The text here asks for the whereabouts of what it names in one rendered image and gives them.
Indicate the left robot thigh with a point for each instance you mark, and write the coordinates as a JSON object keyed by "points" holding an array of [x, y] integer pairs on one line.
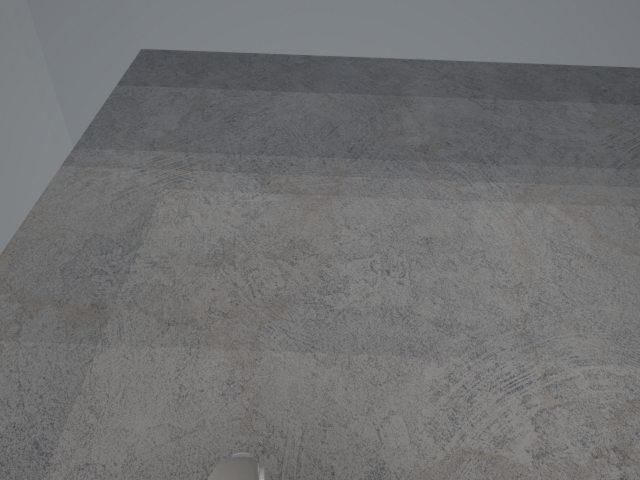
{"points": [[238, 468]]}

